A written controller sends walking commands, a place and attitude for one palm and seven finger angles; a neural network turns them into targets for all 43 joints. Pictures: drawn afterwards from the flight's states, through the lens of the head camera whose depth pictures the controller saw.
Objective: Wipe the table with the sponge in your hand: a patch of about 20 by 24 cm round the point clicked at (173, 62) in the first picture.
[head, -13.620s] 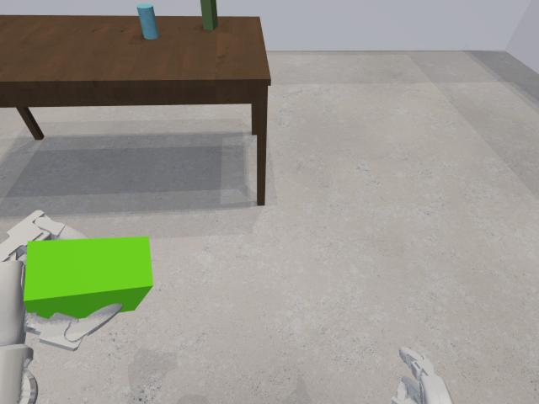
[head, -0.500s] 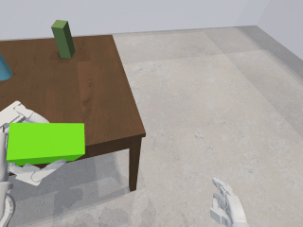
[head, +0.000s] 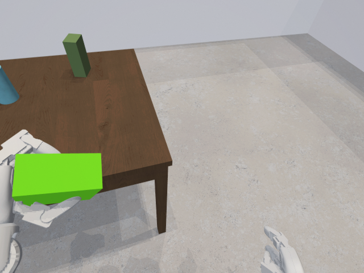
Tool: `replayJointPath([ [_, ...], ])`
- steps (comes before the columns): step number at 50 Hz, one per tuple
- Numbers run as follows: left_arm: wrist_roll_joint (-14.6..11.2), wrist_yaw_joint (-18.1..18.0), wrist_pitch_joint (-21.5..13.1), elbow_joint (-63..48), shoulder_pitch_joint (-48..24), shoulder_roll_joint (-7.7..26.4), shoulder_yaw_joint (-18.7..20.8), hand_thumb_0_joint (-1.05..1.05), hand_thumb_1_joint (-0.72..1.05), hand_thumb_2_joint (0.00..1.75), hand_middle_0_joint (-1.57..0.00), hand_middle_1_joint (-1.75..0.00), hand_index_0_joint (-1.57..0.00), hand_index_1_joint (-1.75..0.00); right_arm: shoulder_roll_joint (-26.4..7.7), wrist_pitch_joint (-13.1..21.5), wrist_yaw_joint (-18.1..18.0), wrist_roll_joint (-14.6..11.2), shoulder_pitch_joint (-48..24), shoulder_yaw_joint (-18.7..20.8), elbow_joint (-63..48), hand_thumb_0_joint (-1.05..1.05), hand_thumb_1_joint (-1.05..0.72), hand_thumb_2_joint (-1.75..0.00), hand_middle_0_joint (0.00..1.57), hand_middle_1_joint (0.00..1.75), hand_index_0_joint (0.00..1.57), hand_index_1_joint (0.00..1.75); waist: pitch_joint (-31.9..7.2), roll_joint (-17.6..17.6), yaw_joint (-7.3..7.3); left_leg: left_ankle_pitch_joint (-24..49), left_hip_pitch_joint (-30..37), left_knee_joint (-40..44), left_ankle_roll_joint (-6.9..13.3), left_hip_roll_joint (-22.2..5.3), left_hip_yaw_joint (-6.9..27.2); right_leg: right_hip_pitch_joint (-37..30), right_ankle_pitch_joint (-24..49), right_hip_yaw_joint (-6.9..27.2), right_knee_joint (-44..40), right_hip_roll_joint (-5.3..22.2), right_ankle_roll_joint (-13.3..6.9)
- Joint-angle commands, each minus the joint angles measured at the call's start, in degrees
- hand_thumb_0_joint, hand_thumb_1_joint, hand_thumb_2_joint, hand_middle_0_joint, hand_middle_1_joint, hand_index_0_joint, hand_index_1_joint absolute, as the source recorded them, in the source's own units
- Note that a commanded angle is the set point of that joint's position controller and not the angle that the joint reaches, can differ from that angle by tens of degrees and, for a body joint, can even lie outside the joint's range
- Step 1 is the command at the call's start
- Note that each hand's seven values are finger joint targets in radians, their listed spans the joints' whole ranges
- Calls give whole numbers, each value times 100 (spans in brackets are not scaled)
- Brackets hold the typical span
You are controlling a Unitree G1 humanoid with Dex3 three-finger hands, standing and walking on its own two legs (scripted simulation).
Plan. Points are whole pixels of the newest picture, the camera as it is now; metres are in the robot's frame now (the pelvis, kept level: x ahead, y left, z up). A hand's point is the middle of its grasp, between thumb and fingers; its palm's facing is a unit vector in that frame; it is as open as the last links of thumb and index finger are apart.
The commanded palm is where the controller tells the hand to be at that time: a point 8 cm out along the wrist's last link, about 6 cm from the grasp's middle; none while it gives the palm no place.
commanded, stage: shuffle to correct the standing spot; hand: left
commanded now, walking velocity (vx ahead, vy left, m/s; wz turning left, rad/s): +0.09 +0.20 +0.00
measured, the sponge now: (71, 180) +0.23 +0.22 +0.14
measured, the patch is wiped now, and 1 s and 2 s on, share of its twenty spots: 0.00 0.00 0.00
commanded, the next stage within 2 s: none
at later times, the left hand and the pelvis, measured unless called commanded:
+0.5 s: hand (40, 169) +0.23 +0.26 +0.16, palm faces +0.35 -0.85 -0.40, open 10.0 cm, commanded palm +0.17 +0.30 +0.17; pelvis +0.01 +0.03 -0.01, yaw +0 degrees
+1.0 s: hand (37, 157) +0.24 +0.27 +0.17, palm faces +0.28 -0.83 -0.49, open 10.0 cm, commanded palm +0.18 +0.33 +0.17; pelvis +0.01 +0.05 -0.02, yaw -2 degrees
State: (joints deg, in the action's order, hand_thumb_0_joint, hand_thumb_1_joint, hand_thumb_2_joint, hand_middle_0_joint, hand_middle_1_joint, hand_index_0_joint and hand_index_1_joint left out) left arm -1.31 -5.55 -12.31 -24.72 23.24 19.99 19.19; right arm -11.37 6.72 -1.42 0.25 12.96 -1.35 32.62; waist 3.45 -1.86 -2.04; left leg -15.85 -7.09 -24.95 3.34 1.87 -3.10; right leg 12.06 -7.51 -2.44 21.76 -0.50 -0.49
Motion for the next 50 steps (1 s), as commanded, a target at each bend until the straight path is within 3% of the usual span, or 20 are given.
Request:
replayJointPath([
  [1, -77, -134, -415, -1346, -576, 867, 549, 0, 10, 130, -120, -160, -120, -160, -746, 322, -53, 16, -576, 322, -951, 0, -90, -90, 20, 30, 20, 30, -886, 486, 37, 429, -1093, 668, -315, -356, 444, -1393, 757, 559, -17, 226, -80],
  [11, -89, -159, -471, -1274, -500, 991, 613, 0, 10, 130, -120, -160, -120, -160, -825, 208, -2, 59, -579, 374, -983, 0, -90, -90, 20, 30, 20, 30, -711, 183, 150, -235, -1012, 205, -198, -237, 393, -530, -912, 1160, -324, 589, -323],
  [18, -144, -146, -512, -1483, -320, 1115, 741, 0, 10, 130, -120, -160, -120, -160, -865, 146, 34, -11, -641, 410, -1073, 0, -90, -90, 20, 30, 20, 30, -949, 464, 108, 811, -1271, 187, -241, -410, 494, -1148, 821, 694, 814, 461, -280],
  [21, -185, -136, -530, -1695, -194, 1145, 769, 0, 10, 130, -120, -160, -120, -160, -873, 132, 73, -42, -622, 427, -1093, 0, -90, -90, 20, 30, 20, 30, -1005, 707, 109, 1954, -1130, 19, -478, -499, 522, -1007, 1400, 512, 1399, 451, -258],
  [28, -197, -147, -511, -1662, -82, 1160, 900, 0, 10, 130, -120, -160, -120, -160, -878, 40, 158, -71, -534, 485, -1064, 0, -90, -90, 20, 30, 20, 30, -864, 750, 93, 3166, -960, -386, -591, -767, 524, -698, 177, -20, 1473, 285, -192],
  [29, -202, -156, -509, -1598, -91, 1190, 959, 0, 10, 130, -120, -160, -120, -160, -884, 7, 166, -82, -541, 491, -1052, 0, -90, -90, 20, 30, 20, 30, -940, 432, 80, 2954, -1237, -758, -627, -663, 490, -969, 662, 248, 1440, 446, -323],
  [31, -247, -181, -536, -1462, -82, 1161, 931, 0, 10, 130, -120, -160, -120, -160, -877, -25, 171, -124, -518, 556, -1032, 0, -90, -90, 20, 30, 20, 30, -983, -601, 74, 1154, -1658, -2021, -681, -217, 401, -709, 1226, 1733, 1012, 1461, -934],
  [32, -258, -208, -548, -1513, -161, 1197, 975, 0, 10, 130, -120, -160, -120, -160, -827, -63, 190, -113, -537, 550, -977, 0, -90, -90, 20, 30, 20, 30, -864, -1042, 148, -543, -1598, -2215, -457, -280, 707, -101, 757, 2619, 572, 2089, -1072],
  [33, -221, -231, -524, -1628, -316, 1165, 985, 0, 10, 130, -120, -160, -120, -160, -761, -127, 201, -97, -523, 497, -910, 0, -90, -90, 20, 30, 20, 30, -716, -955, 220, -1336, -1313, -1763, -252, -548, 1123, 553, -208, 2809, 422, 2222, -921],
  [34, -189, -211, -473, -1828, -630, 1168, 990, 0, 10, 130, -120, -160, -120, -160, -757, -200, 196, -90, -444, 468, -817, 0, -90, -90, 20, 30, 20, 30, -567, -283, 362, -1303, -657, -808, -164, -668, 1213, 1338, -997, 2270, 808, 1802, -593],
  [35, -131, -178, -477, -1996, -715, 1025, 828, 0, 10, 130, -120, -160, -120, -160, -761, -187, 133, -113, -454, 427, -812, 0, -90, -90, 20, 30, 20, 30, -528, 717, 411, -1028, -387, 205, -169, -596, 1289, 1559, -1107, 1115, 1883, 734, -273],
  [36, -82, -155, -494, -2070, -685, 974, 782, 0, 10, 130, -120, -160, -120, -160, -819, -118, 71, -153, -524, 427, -900, 0, -90, -90, 20, 30, 20, 30, -527, 2068, 360, -438, -295, 1048, -107, -1178, 1818, 1677, -1431, -19, 3242, -140, 60],
  [37, -84, -174, -469, -2143, -826, 1179, 858, 0, 10, 130, -120, -160, -120, -160, -747, -27, 85, -60, -588, 423, -957, 0, -90, -90, 20, 30, 20, 30, -490, 2346, 429, 558, 32, 1320, -234, -1503, 2454, 2271, -2308, 93, 4246, -92, 43],
  [39, -86, -200, -502, -2144, -830, 1205, 806, 0, 10, 130, -120, -160, -120, -160, -715, 91, 116, -58, -625, 452, -924, 0, -90, -90, 20, 30, 20, 30, -541, 947, 279, 2547, 484, 704, -235, -1471, 1846, 2541, -2031, 279, 4577, 157, -46],
  [40, -39, -223, -473, -1913, -629, 1111, 726, 0, 10, 130, -120, -160, -120, -160, -774, 133, 127, -36, -526, 497, -815, 0, -90, -90, 20, 30, 20, 30, -580, 696, 288, 3047, 704, 492, -144, -1356, 1452, 2540, -1818, 143, 4306, 204, -32],
  [43, -68, -236, -388, -1876, -233, 1035, 664, 0, 10, 130, -120, -160, -120, -160, -752, 148, 156, -38, -565, 436, -813, 0, -90, -90, 20, 30, 20, 30, -757, 1033, 214, 3404, 537, 396, -83, -1119, 935, 1757, -1435, -310, 2988, 232, -38],
  [47, -234, -260, -374, -1687, 430, 1254, 1058, 0, 10, 130, -120, -160, -120, -160, -827, 60, 165, 40, -728, 449, -979, 0, -90, -90, 20, 30, 20, 30, -1193, 1069, -48, 3900, -858, -647, -611, -780, 468, -873, -230, -878, 621, 143, -237],
  [48, -233, -282, -412, -1635, 577, 1321, 1168, 0, 10, 130, -120, -160, -120, -160, -860, -5, 176, -12, -771, 508, -991, 0, -90, -90, 20, 30, 20, 30, -1498, 423, -233, 3117, -1986, -2302, -754, -512, 400, -2216, 535, -397, 209, 692, -599],
  [49, -230, -303, -470, -1393, 710, 1412, 1228, 0, 10, 130, -120, -160, -120, -160, -766, -51, 216, -80, -614, 471, -972, 0, -90, -90, 20, 30, 20, 30, -1802, -1326, -102, -251, -3247, -4505, -472, -68, 437, -2728, 1366, 1931, 246, 2428, -1360],
  [50, -390, -323, -492, -1366, 605, 1428, 1496, 0, 10, 130, -120, -160, -120, -160, -930, -63, 177, -8, -540, 527, -989, 0, -90, -90, 20, 30, 20, 30, -1325, -920, 190, -1225, -3551, -5239, -393, -223, 1148, -1526, 1353, 3191, -132, 3134, -1473],
])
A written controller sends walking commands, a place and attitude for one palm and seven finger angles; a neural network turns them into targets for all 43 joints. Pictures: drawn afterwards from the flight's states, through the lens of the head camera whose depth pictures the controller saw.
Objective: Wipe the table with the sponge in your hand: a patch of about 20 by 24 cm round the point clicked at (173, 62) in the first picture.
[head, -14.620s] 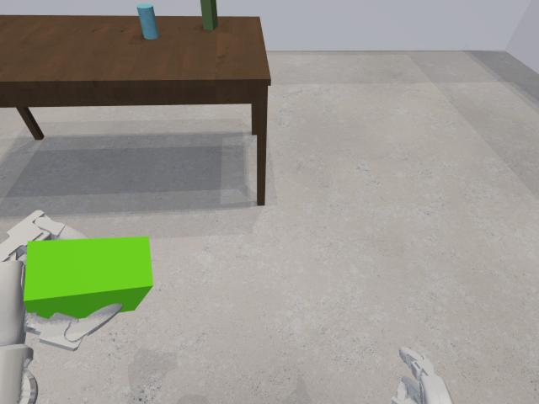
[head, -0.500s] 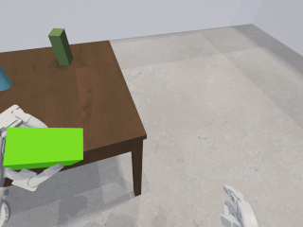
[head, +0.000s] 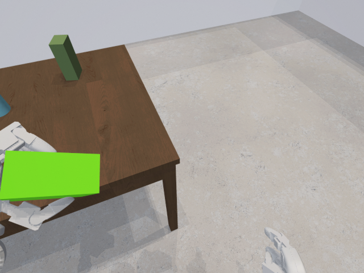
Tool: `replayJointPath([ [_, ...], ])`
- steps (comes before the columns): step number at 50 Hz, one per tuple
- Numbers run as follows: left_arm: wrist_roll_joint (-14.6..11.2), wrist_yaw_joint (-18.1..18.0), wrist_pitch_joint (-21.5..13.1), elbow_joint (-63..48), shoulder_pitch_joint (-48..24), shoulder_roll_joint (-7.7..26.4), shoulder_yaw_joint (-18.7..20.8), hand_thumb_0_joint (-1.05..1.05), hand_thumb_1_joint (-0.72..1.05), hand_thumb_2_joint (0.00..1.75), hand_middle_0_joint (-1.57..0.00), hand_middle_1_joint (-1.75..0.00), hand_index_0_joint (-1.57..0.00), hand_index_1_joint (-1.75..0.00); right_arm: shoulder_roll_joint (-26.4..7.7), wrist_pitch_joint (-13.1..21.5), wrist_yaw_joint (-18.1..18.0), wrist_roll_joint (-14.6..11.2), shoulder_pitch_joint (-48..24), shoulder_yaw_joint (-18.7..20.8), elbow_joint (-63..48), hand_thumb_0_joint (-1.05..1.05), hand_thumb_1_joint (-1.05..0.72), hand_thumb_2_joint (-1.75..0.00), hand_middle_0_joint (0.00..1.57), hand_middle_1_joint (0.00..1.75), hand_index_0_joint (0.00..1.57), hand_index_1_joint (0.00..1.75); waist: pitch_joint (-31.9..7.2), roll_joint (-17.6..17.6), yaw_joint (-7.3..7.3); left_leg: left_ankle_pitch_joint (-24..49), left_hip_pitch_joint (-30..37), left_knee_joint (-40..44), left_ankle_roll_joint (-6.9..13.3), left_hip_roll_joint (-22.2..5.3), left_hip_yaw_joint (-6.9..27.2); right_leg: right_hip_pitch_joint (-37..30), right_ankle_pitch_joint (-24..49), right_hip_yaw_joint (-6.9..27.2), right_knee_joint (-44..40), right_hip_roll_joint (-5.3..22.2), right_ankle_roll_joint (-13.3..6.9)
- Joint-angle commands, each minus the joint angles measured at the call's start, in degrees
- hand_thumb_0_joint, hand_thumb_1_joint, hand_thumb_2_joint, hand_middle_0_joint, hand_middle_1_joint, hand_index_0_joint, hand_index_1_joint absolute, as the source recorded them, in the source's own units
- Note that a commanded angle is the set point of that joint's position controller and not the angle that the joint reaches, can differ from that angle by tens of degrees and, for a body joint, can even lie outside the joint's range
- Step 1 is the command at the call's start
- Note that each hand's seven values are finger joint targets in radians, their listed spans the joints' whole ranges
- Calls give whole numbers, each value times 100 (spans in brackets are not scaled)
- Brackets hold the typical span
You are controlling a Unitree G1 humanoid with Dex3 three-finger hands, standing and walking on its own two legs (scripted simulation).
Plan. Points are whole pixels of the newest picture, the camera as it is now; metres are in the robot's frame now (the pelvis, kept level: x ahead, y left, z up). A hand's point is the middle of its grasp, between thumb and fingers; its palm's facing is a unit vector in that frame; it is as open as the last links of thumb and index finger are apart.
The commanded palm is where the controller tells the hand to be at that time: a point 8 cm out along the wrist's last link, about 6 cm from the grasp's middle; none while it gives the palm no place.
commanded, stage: shuffle to correct the standing spot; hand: left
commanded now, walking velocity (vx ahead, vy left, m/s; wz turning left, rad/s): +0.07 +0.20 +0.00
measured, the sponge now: (64, 178) +0.23 +0.20 +0.17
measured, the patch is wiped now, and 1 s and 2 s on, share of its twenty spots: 0.00 0.00 0.00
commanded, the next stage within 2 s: come to a stop and stand still in 1.12 s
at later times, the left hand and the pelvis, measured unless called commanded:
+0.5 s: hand out of the picture +0.22 +0.32 +0.18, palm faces +0.37 -0.80 -0.46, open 10.0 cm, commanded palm +0.17 +0.36 +0.19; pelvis +0.00 +0.09 -0.01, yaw -1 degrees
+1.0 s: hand out of the picture +0.23 +0.38 +0.18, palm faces +0.37 -0.82 -0.43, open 10.0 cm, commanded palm +0.19 +0.42 +0.19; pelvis +0.02 +0.15 +0.02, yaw -2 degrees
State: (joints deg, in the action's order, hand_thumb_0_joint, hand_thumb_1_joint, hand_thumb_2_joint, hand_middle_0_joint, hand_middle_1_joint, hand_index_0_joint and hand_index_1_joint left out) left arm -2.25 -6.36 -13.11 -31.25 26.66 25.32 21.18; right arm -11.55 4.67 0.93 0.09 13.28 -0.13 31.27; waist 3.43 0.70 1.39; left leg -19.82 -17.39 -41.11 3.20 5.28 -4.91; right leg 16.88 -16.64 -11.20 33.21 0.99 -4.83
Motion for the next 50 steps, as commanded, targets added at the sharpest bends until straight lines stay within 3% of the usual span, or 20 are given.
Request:
replayJointPath([
  [1, -322, -232, -411, -864, 338, 808, 1297, 0, 10, 130, -120, -160, -120, -160, -860, 70, 16, -18, -376, 445, -766, 0, -90, -90, 20, 30, 20, 30, -1176, -832, -202, -623, -2640, -3778, -425, -801, 1640, -1730, 2089, 3941, -1225, 2921, -977],
  [6, -60, -226, -354, -1226, -388, 701, 769, 0, 10, 130, -120, -160, -120, -160, -631, 104, -130, 4, -644, 256, -524, 0, -90, -90, 20, 30, 20, 30, -662, -364, -93, 437, -1124, -2034, -433, -1097, 705, 503, 477, 1879, -1470, 1820, -349],
  [11, -5, -340, -245, -1279, -487, 885, 885, 0, 10, 130, -120, -160, -120, -160, -453, 447, -394, 47, -750, 254, -529, 0, -90, -90, 20, 30, 20, 30, -689, -871, -283, 467, 342, 660, -337, -510, -508, 235, -70, 1555, -1113, 1491, -50],
  [14, -40, -319, -258, -1097, -527, 851, 956, 0, 10, 130, -120, -160, -120, -160, -573, 458, -410, -63, -506, 377, -551, 0, -90, -90, 20, 30, 20, 30, -710, -609, -136, 518, 587, 1392, -284, -631, -115, 63, 111, 1365, -157, 1191, 238],
  [17, -56, -238, -297, -679, -139, 637, 901, 0, 10, 130, -120, -160, -120, -160, -883, 489, -362, -209, -359, 536, -682, 0, -90, -90, 20, 30, 20, 30, -867, 706, -164, 1870, 288, 1683, 176, -1624, 1082, 307, -509, 543, 1492, 138, 624],
  [19, -62, -180, -320, -965, -245, 780, 979, 0, 10, 130, -120, -160, -120, -160, -779, 544, -319, -187, -488, 475, -668, 0, -90, -90, 20, 30, 20, 30, -696, 1619, -216, 1881, -168, 1735, 436, -1730, 1127, 209, -1065, 533, 1617, 157, 588],
  [21, -23, -216, -390, -1165, -248, 654, 924, 0, 10, 130, -120, -160, -120, -160, -757, 606, -242, -158, -529, 401, -626, 0, -90, -90, 20, 30, 20, 30, -886, 1086, -282, 1522, -517, 1022, 206, -1436, 610, -659, -55, 600, 162, 193, 487],
  [22, -1, -237, -385, -1136, -209, 715, 925, 0, 10, 130, -120, -160, -120, -160, -720, 605, -202, -176, -535, 390, -654, 0, -90, -90, 20, 30, 20, 30, -958, 134, -255, 707, -933, 364, -61, -945, 173, -1085, 718, 1260, -418, 594, 335],
  [23, -27, -239, -373, -1094, -172, 809, 936, 0, 10, 130, -120, -160, -120, -160, -649, 558, -161, -169, -470, 453, -695, 0, -90, -90, 20, 30, 20, 30, -858, -1542, -208, -147, -1283, -587, -359, -470, -69, -948, 631, 2883, -1015, 1557, -109],
  [24, -93, -280, -316, -1085, -186, 847, 948, 0, 10, 130, -120, -160, -120, -160, -688, 464, -128, -184, -580, 497, -637, 0, -90, -90, 20, 30, 20, 30, -603, -2080, -290, -608, -1517, -1402, -420, -556, 193, -807, 645, 3668, -1479, 2257, -539],
  [26, -33, -346, -298, -1500, -703, 861, 952, 0, 10, 130, -120, -160, -120, -160, -587, 430, -109, -97, -654, 321, -491, 0, -90, -90, 20, 30, 20, 30, -626, -1399, -154, -955, -1012, -856, -237, -1109, 970, -268, 724, 3039, -988, 2330, -528],
  [28, -1, -304, -264, -1433, -754, 690, 829, 0, 10, 130, -120, -160, -120, -160, -536, 400, -189, -113, -504, 297, -327, 0, -90, -90, 20, 30, 20, 30, -850, -67, 76, 227, 709, 1030, -311, -552, 413, 583, 173, 1440, 303, 1117, 162],
  [30, 53, -272, -369, -1816, -1002, 692, 703, 0, 10, 130, -120, -160, -120, -160, -829, 517, -243, -104, -471, 461, -498, 0, -90, -90, 20, 30, 20, 30, -849, 2333, -1, 970, 1014, 2447, 288, -1870, 2446, 1556, -1736, 668, 2862, -48, 610],
  [33, 31, -219, -319, -1268, -795, 703, 807, 0, 10, 130, -120, -160, -120, -160, -685, 551, -211, -78, -599, 438, -439, 0, -90, -90, 20, 30, 20, 30, -803, 1095, -67, 791, 389, 2292, 857, -1918, 2348, 1514, -1285, 1014, 3448, 220, 519],
  [39, -2, -200, -240, -1069, -330, 590, 679, 0, 10, 130, -120, -160, -120, -160, -658, 564, -200, -120, -748, 195, -446, 0, -90, -90, 20, 30, 20, 30, -1030, 957, -242, 456, -538, 1643, 382, -1386, 1074, -871, -155, 534, -303, 50, 449],
  [40, 10, -219, -229, -897, -327, 660, 767, 0, 10, 130, -120, -160, -120, -160, -608, 508, -220, -90, -710, 175, -442, 0, -90, -90, 20, 30, 20, 30, -1081, 487, -217, -178, -1115, 1203, 215, -1146, 947, -1603, 101, 894, -972, 309, 331],
  [42, -51, -255, -186, -623, -529, 910, 987, 0, 10, 130, -120, -160, -120, -160, -676, 434, -217, -53, -605, 293, -498, 0, -90, -90, 20, 30, 20, 30, -779, -1465, -204, -850, -2239, -1615, -247, -326, 402, -1401, -961, 4283, -2199, 2428, -648],
  [44, -138, -191, -198, -697, -608, 636, 798, 0, 10, 130, -120, -160, -120, -160, -832, 413, -124, -126, -629, 413, -442, 0, -90, -90, 20, 30, 20, 30, -490, -1044, -86, -279, -2311, -2613, -368, -600, 897, -909, -101, 4106, -2070, 2426, -889],
  [45, -150, -200, -253, -726, -517, 605, 776, 0, 10, 130, -120, -160, -120, -160, -699, 381, -140, -110, -644, 309, -386, 0, -90, -90, 20, 30, 20, 30, -471, -603, -74, -88, -2321, -2580, -375, -804, 955, -1037, 725, 3282, -1759, 2262, -832],
  [50, 28, -291, -416, -800, -391, 510, 653, 0, 10, 130, -120, -160, -120, -160, -421, 450, -256, -21, -738, 246, -412, 0, -90, -90, 20, 30, 20, 30, -927, -781, -224, 434, -34, 541, -161, -514, -142, -571, 1932, 1454, -986, 1393, -209],
])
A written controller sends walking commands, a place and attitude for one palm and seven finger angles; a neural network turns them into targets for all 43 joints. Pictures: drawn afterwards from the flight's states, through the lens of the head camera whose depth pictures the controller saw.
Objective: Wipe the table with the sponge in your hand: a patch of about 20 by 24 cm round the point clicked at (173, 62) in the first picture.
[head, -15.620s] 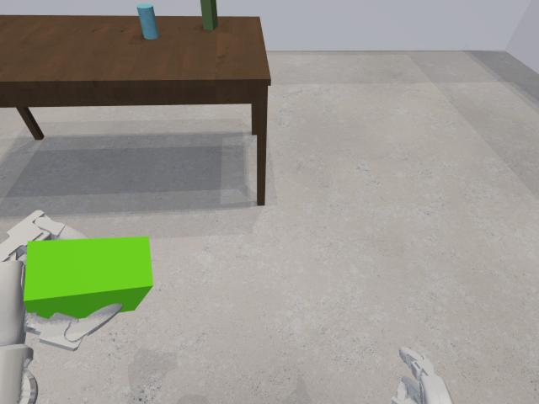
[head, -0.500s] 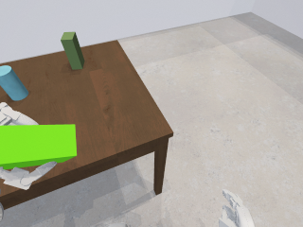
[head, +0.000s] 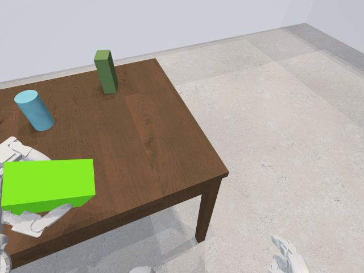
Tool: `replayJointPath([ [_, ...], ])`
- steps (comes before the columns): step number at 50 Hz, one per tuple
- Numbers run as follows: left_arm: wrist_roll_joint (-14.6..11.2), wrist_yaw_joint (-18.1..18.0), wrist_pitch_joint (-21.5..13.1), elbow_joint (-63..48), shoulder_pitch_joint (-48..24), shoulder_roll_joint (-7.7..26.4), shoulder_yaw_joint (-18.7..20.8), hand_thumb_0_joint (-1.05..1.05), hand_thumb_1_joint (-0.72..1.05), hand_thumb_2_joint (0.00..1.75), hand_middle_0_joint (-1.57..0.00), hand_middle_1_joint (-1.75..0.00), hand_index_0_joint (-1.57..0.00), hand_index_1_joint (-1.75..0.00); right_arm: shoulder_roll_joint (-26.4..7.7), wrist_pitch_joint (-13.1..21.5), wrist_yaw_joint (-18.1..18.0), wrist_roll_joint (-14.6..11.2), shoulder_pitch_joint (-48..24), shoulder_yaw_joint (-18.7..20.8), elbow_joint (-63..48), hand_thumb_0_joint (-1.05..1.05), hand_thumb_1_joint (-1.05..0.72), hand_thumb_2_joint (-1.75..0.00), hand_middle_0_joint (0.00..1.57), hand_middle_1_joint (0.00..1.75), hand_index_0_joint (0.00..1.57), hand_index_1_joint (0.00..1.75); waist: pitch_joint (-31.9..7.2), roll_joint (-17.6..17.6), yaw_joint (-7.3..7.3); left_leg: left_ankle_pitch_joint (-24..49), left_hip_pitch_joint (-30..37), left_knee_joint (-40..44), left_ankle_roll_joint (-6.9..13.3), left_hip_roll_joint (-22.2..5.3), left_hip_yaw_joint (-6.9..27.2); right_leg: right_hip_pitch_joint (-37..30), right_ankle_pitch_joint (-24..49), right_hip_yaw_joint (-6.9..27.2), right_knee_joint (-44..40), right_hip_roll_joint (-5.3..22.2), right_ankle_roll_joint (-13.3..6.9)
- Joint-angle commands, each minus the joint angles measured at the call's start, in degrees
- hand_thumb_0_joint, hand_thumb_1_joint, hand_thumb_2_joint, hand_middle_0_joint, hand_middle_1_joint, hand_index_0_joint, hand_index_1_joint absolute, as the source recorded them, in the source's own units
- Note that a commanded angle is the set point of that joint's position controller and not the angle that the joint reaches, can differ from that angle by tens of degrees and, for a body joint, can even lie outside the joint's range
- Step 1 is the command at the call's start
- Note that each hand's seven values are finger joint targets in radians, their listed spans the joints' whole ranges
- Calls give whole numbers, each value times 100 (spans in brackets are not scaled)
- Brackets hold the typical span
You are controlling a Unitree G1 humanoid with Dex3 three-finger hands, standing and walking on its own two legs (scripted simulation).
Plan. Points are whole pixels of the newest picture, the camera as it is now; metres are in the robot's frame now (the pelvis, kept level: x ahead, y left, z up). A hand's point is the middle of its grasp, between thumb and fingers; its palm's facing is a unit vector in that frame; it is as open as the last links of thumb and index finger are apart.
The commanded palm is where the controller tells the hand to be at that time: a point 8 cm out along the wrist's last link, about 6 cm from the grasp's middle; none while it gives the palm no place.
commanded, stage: shuffle to correct the standing spot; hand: left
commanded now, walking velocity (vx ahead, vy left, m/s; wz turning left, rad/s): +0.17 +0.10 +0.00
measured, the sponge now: (62, 187) +0.22 +0.22 +0.15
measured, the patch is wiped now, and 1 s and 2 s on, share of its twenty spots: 0.00 0.00 0.00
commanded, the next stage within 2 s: come to a stop and stand still in 0.12 s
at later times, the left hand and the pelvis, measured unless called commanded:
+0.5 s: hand (11, 172) +0.23 +0.30 +0.16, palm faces +0.40 -0.83 -0.40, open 10.0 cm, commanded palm +0.18 +0.33 +0.18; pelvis +0.02 +0.05 +0.00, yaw +0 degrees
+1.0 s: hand (2, 187) +0.21 +0.31 +0.15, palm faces +0.34 -0.85 -0.41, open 10.0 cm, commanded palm +0.15 +0.34 +0.18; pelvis +0.00 +0.06 +0.00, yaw +2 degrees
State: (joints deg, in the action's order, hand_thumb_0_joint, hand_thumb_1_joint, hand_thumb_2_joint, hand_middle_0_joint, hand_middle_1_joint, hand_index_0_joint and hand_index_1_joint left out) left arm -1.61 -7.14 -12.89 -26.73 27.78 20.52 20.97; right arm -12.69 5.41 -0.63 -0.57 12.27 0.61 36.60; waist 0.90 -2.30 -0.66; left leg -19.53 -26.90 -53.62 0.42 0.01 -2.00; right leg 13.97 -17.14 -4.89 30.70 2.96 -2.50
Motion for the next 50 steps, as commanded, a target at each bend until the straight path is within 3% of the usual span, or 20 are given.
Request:
replayJointPath([
  [1, -33, -222, -418, -1261, -484, 1002, 686, 0, 10, 130, -120, -160, -120, -160, -344, 436, -130, 74, -633, 205, -966, 0, -90, -90, 20, 30, 20, 30, -742, -332, -20, 794, 1284, 2341, 98, 183, -658, -359, 1818, 726, -591, 989, -327],
  [3, -18, -209, -430, -1446, -617, 1063, 681, 0, 10, 130, -120, -160, -120, -160, -478, 479, -189, 69, -566, 340, -1042, 0, -90, -90, 20, 30, 20, 30, -740, -107, -26, 1163, 1749, 2864, 155, 13, -456, -353, 1724, 752, -105, 781, -133],
  [5, -7, -152, -396, -1589, -680, 1050, 603, 0, 10, 130, -120, -160, -120, -160, -732, 434, -214, -37, -529, 444, -1129, 0, -90, -90, 20, 30, 20, 30, -817, 700, 7, 2240, 2310, 2841, 574, -931, 781, 544, 700, 407, 974, 176, 152],
  [8, 38, -98, -301, -1629, -723, 1270, 811, 0, 10, 130, -120, -160, -120, -160, -598, 379, -216, -19, -562, 337, -1136, 0, -90, -90, 20, 30, 20, 30, -535, 1836, 38, 1953, 1428, 3242, 991, -1392, 1498, 675, -1226, 60, 1447, -66, 208],
  [11, -7, -83, -330, -1824, -512, 1229, 903, 0, 10, 130, -120, -160, -120, -160, -581, 414, -171, -63, -524, 285, -1122, 0, -90, -90, 20, 30, 20, 30, -763, 1294, -13, 1679, 914, 2644, 682, -1093, 876, -333, -191, 18, -25, -133, 142],
  [12, -13, -74, -320, -1770, -341, 1171, 904, 0, 10, 130, -120, -160, -120, -160, -566, 423, -147, -94, -471, 280, -1118, 0, -90, -90, 20, 30, 20, 30, -937, 861, -10, 1443, 780, 2287, 462, -781, 537, -811, 733, 206, -452, -69, 93],
  [14, -144, -44, -227, -1561, 15, 1068, 842, 0, 10, 130, -120, -160, -120, -160, -521, 374, -122, -121, -342, 343, -1139, 0, -90, -90, 20, 30, 20, 30, -952, -620, 120, 1342, 937, 1562, 65, -136, 39, -573, 2047, 1362, -656, 556, -326],
  [15, -179, -65, -198, -1497, -134, 1047, 824, 0, 10, 130, -120, -160, -120, -160, -501, 333, -117, -85, -325, 281, -1103, 0, -90, -90, 20, 30, 20, 30, -873, -688, 169, 1492, 1069, 1584, 19, -100, -34, -458, 2543, 1330, -612, 724, -419],
  [18, -125, -107, -181, -1468, -550, 1114, 802, 0, 10, 130, -120, -160, -120, -160, -469, 321, -201, -2, -523, 163, -1017, 0, -90, -90, 20, 30, 20, 30, -1009, 650, 97, 2662, 1807, 2584, 118, -558, 297, -388, 2348, 606, -84, 165, 84],
  [20, -97, -66, -113, -1373, -695, 1002, 620, 0, 10, 130, -120, -160, -120, -160, -453, 331, -232, 2, -578, 105, -1047, 0, -90, -90, 20, 30, 20, 30, -880, 994, 86, 3201, 1791, 2907, 208, -837, 635, -407, 1665, 287, -20, -90, 242],
  [33, -149, -144, 37, -1555, -459, 1033, 611, 0, 10, 130, -120, -160, -120, -160, -471, 318, -306, -4, -631, 109, -1195, 0, -90, -90, 20, 30, 20, 30, -665, 743, 54, 859, 1196, 3304, 29, -514, 417, -845, 1289, 533, -1026, 13, 163],
  [34, -152, -111, -799, -2909, -5473, 5238, 1996, 0, 10, 130, -120, -160, -120, -160, -925, 133, -750, -433, 400, -547, -1657, 0, -90, -90, 20, 30, 20, 30, -329, 1832, 162, -313, 1072, 3689, 298, -314, 393, -1331, -182, 195, -680, -477, 539],
  [35, -112, -52, -398, -705, -3455, 2116, 1619, 0, 10, 130, -120, -160, -120, -160, -188, 330, -680, -236, -83, 75, -1377, 0, -90, -90, 20, 30, 20, 30, -154, 933, -24, 146, 1265, 3273, 97, -651, 415, 143, -652, 265, -750, -153, 192],
  [36, -82, -64, -277, 166, -2633, 2010, 1267, 0, 10, 130, -120, -160, -120, -160, -683, 482, -433, -32, -426, -26, -1195, 0, -90, -90, 20, 30, 20, 30, 205, 734, -68, 292, 1472, 3153, 58, -478, 275, 478, -163, 418, -1021, -86, 57],
  [39, -268, 86, -458, 117, -1667, 1815, 928, 0, 10, 130, -120, -160, -120, -160, -842, 712, -90, -19, -362, 24, -1092, 0, -90, -90, 20, 30, 20, 30, -518, 304, -144, 260, 1690, 2730, 85, -313, 279, 456, -65, 878, -1149, 204, -73],
  [42, -490, 97, -679, -460, -593, 1352, 467, 0, 10, 130, -120, -160, -120, -160, -860, 951, 152, -95, -97, 98, -1215, 0, -90, -90, 20, 30, 20, 30, -531, -31, -285, 885, 1530, 2451, 81, -146, 332, 275, 818, 809, -1050, 391, -56],
  [44, -525, 15, -817, -701, -534, 1622, 682, 0, 10, 130, -120, -160, -120, -160, -923, 1066, 214, -103, -179, 100, -1120, 0, -90, -90, 20, 30, 20, 30, -746, 261, -281, 984, 1666, 2567, 87, -137, 389, 237, 824, 742, -847, 305, -5],
  [48, -437, -103, -1042, -998, -789, 1904, 1055, 0, 10, 130, -120, -160, -120, -160, -916, 1150, 150, -11, -88, 112, -894, 0, -90, -90, 20, 30, 20, 30, -793, 33, -201, 1385, 1357, 2562, 33, -110, 532, -204, 1389, 594, -745, 313, 69],
  [49, -404, -139, -1028, -1028, -1016, 2317, 1323, 0, 10, 130, -120, -160, -120, -160, -1011, 1108, 134, -13, -221, 121, -841, 0, -90, -90, 20, 30, 20, 30, -913, 304, -180, 1349, 1469, 2599, 48, -155, 592, -127, 1237, 624, -659, 277, 75],
  [50, -376, -126, -1023, -1006, -1055, 1992, 1080, 0, 10, 130, -120, -160, -120, -160, -862, 1067, 105, 6, -176, 99, -760, 0, -90, -90, 20, 30, 20, 30, -843, 376, -155, 1414, 1353, 2661, 44, -179, 570, -296, 1335, 488, -648, 311, 89],
])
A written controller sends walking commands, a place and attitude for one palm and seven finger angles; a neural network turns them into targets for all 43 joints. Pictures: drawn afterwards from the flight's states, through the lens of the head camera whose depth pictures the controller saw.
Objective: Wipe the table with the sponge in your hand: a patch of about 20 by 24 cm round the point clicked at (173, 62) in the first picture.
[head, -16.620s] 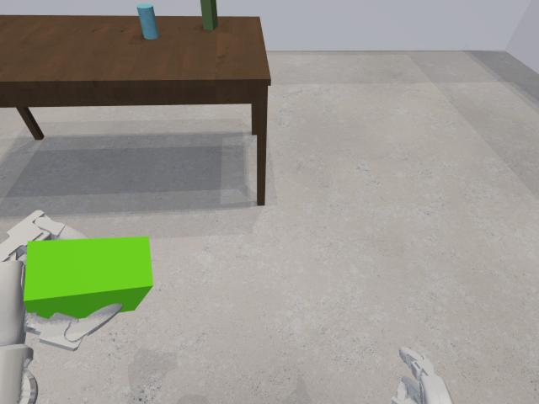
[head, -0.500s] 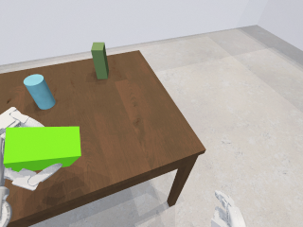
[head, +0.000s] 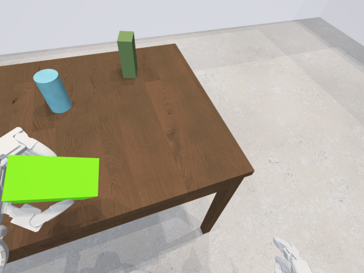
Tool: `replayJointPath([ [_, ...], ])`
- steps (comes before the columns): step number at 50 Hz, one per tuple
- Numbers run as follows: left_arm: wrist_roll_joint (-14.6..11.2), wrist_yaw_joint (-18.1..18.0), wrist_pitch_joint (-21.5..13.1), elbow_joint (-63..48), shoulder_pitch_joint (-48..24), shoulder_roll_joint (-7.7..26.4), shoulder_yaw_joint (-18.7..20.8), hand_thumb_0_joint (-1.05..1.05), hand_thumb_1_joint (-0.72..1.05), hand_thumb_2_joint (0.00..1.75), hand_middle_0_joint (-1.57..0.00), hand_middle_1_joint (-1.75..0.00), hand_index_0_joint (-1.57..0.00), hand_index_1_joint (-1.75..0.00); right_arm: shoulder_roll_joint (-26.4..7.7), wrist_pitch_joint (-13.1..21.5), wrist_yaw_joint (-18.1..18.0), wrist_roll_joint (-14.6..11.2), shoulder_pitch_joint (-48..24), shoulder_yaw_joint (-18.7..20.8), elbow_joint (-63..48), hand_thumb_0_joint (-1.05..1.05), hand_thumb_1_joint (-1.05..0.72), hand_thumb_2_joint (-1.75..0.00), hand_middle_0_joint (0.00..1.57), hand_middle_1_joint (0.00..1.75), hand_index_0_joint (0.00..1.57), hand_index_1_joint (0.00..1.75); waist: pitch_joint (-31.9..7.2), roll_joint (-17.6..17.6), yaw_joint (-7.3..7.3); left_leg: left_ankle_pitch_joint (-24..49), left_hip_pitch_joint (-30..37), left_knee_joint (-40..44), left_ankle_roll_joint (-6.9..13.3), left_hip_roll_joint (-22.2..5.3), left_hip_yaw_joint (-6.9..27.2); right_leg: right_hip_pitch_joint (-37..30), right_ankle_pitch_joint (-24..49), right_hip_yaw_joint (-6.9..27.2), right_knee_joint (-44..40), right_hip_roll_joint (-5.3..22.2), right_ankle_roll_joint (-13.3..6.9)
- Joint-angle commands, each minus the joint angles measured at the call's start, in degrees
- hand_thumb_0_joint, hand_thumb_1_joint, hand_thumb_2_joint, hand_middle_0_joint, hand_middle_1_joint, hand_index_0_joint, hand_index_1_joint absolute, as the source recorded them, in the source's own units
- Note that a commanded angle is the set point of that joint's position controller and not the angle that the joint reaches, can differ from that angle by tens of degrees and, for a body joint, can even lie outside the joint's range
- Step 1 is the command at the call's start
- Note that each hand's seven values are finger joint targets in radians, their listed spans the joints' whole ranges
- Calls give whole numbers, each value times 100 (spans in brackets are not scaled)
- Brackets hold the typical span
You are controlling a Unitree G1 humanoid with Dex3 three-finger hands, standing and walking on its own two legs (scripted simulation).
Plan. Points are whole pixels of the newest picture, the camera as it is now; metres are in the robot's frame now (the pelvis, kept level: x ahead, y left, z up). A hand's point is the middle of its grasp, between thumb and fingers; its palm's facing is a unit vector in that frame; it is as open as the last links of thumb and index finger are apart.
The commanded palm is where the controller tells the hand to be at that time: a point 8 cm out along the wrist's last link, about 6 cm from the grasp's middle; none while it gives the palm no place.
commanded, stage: come to a stop and stand still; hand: left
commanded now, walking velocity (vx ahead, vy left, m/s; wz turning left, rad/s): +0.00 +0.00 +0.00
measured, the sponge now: (65, 181) +0.23 +0.22 +0.13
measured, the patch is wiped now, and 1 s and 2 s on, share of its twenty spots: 0.00 0.00 0.00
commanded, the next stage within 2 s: look again from close up in 0.90 s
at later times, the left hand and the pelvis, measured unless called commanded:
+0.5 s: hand out of the picture +0.20 +0.30 +0.16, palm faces +0.39 -0.84 -0.37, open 10.0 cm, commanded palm +0.13 +0.32 +0.18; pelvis -0.02 +0.03 +0.00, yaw +2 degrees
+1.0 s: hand (5, 205) +0.18 +0.27 +0.16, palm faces +0.31 -0.86 -0.41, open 10.0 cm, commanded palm +0.11 +0.30 +0.18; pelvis -0.04 +0.02 +0.00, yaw +2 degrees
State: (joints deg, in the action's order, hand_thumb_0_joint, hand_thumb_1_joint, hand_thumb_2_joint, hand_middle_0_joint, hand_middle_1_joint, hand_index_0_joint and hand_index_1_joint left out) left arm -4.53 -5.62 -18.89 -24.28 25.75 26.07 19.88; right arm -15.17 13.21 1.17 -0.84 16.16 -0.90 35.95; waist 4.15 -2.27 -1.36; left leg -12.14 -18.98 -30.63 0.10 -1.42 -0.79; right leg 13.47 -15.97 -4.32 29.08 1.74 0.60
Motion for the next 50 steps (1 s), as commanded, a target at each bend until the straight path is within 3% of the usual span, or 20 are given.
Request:
replayJointPath([
  [1, -79, -302, -407, -1276, -909, 1480, 1205, 0, 10, 130, -120, -160, -120, -160, -680, 301, -67, 40, -550, 276, -682, 0, -90, -90, 20, 30, 20, 30, -1169, 580, -96, 692, 512, 356, 67, -26, 470, -309, 1268, 444, -474, 434, -232],
  [4, -50, -336, -324, -1380, -845, 1558, 1181, 0, 10, 130, -120, -160, -120, -160, -729, 301, -26, 30, -625, 274, -595, 0, -90, -90, 20, 30, 20, 30, -1277, 760, -95, 731, 684, 394, 85, -54, 555, -281, 1206, 445, -399, 389, -241],
  [9, 6, -354, -268, -1619, -652, 1170, 823, 0, 10, 130, -120, -160, -120, -160, -723, 373, 52, 18, -661, 291, -546, 0, -90, -90, 20, 30, 20, 30, -1286, 1068, -103, 895, 811, 607, 83, -205, 717, -167, 993, 295, -182, 280, -201],
  [10, 29, -324, -282, -1706, -724, 919, 663, 0, 10, 130, -120, -160, -120, -160, -624, 337, 53, 35, -544, 304, -542, 0, -90, -90, 20, 30, 20, 30, -1201, 928, -89, 992, 751, 698, 29, -285, 774, -167, 878, 175, -175, 293, -170],
  [14, 18, -331, -218, -1264, -647, 1141, 967, 0, 10, 130, -120, -160, -120, -160, -701, 266, 49, 35, -794, 359, -628, 0, -90, -90, 20, 30, 20, 30, -1122, 808, -80, 237, 592, 900, 60, -335, 877, -7, 491, 307, -196, 256, -167],
  [15, 32, -278, -247, -1331, -742, 825, 747, 0, 10, 130, -120, -160, -120, -160, -554, 204, 29, 38, -665, 352, -613, 0, -90, -90, 20, 30, 20, 30, -1061, 732, -62, 220, 463, 956, 16, -369, 907, -84, 483, 217, -257, 294, -158],
  [18, -43, -222, -265, -1307, -778, 926, 863, 0, 10, 130, -120, -160, -120, -160, -547, 168, 24, 33, -783, 364, -710, 0, -90, -90, 20, 30, 20, 30, -1023, 541, -59, -110, 357, 898, 49, -316, 846, -83, 506, 305, -414, 364, -164],
  [19, -41, -227, -235, -1279, -728, 1070, 985, 0, 10, 130, -120, -160, -120, -160, -640, 168, 17, 6, -909, 390, -751, 0, -90, -90, 20, 30, 20, 30, -1195, 832, -50, -114, 577, 973, 57, -353, 951, 13, 369, 361, -279, 299, -176],
  [20, -35, -175, -266, -1421, -752, 780, 746, 0, 10, 130, -120, -160, -120, -160, -484, 142, 7, 16, -816, 352, -748, 0, -90, -90, 20, 30, 20, 30, -1131, 788, -58, -72, 476, 1025, 39, -402, 969, -53, 391, 254, -294, 311, -155],
  [24, -94, -158, -235, -1538, -676, 1101, 1003, 0, 10, 130, -120, -160, -120, -160, -589, 196, -3, -12, -964, 367, -846, 0, -90, -90, 20, 30, 20, 30, -1247, 863, -67, -137, 595, 991, 45, -358, 1008, -16, 342, 371, -312, 333, -162],
  [25, -82, -114, -269, -1691, -697, 761, 713, 0, 10, 130, -120, -160, -120, -160, -460, 185, -9, -2, -872, 340, -826, 0, -90, -90, 20, 30, 20, 30, -1209, 880, -53, -95, 491, 1025, 30, -391, 1009, -99, 374, 282, -318, 334, -152],
  [26, -98, -110, -275, -1809, -807, 896, 779, 0, 10, 130, -120, -160, -120, -160, -531, 218, -14, -5, -908, 351, -886, 0, -90, -90, 20, 30, 20, 30, -1114, 979, -53, -160, 434, 1022, 22, -380, 1022, -58, 341, 325, -331, 354, -147],
  [29, -113, -122, -226, -1663, -571, 1166, 1058, 0, 10, 130, -120, -160, -120, -160, -572, 247, -38, -32, -977, 369, -857, 0, -90, -90, 20, 30, 20, 30, -1203, 859, -47, -209, 568, 978, 27, -343, 1037, 1, 257, 387, -415, 372, -153],
  [30, -128, -88, -250, -1693, -537, 854, 839, 0, 10, 130, -120, -160, -120, -160, -449, 226, -48, -7, -863, 342, -852, 0, -90, -90, 20, 30, 20, 30, -1191, 763, -55, -178, 492, 1009, 19, -353, 1020, -97, 305, 298, -442, 380, -141],
  [39, -175, -45, -218, -1660, -259, 1128, 1064, 0, 10, 130, -120, -160, -120, -160, -573, 313, -105, -86, -958, 404, -913, 0, -90, -90, 20, 30, 20, 30, -1104, 696, -31, -397, 650, 928, 38, -263, 1010, 72, 63, 438, -687, 447, -158],
  [40, -189, -8, -244, -1729, -247, 804, 830, 0, 10, 130, -120, -160, -120, -160, -481, 297, -108, -60, -855, 393, -897, 0, -90, -90, 20, 30, 20, 30, -1111, 578, -31, -363, 600, 951, 47, -284, 974, -27, 133, 345, -680, 433, -144],
  [44, -201, -17, -183, -1668, -183, 1090, 1056, 0, 10, 130, -120, -160, -120, -160, -578, 335, -143, -96, -953, 422, -925, 0, -90, -90, 20, 30, 20, 30, -1026, 685, -17, -394, 672, 954, 31, -258, 1019, 102, 3, 432, -717, 451, -154],
  [45, -209, 9, -208, -1739, -188, 856, 879, 0, 10, 130, -120, -160, -120, -160, -494, 315, -149, -64, -889, 403, -926, 0, -90, -90, 20, 30, 20, 30, -1056, 663, -33, -497, 590, 1000, 52, -294, 985, 1, -19, 354, -710, 430, -131],
  [49, -232, -9, -123, -1640, -141, 1085, 1057, 0, 10, 130, -120, -160, -120, -160, -559, 328, -174, -115, -1002, 426, -956, 0, -90, -90, 20, 30, 20, 30, -947, 677, -14, -379, 689, 888, 46, -222, 942, 121, 32, 480, -840, 471, -160],
  [50, -243, 19, -144, -1714, -140, 816, 857, 0, 10, 130, -120, -160, -120, -160, -489, 311, -173, -84, -917, 410, -944, 0, -90, -90, 20, 30, 20, 30, -1011, 627, -21, -399, 649, 920, 59, -245, 923, 7, 54, 408, -817, 456, -152],
])
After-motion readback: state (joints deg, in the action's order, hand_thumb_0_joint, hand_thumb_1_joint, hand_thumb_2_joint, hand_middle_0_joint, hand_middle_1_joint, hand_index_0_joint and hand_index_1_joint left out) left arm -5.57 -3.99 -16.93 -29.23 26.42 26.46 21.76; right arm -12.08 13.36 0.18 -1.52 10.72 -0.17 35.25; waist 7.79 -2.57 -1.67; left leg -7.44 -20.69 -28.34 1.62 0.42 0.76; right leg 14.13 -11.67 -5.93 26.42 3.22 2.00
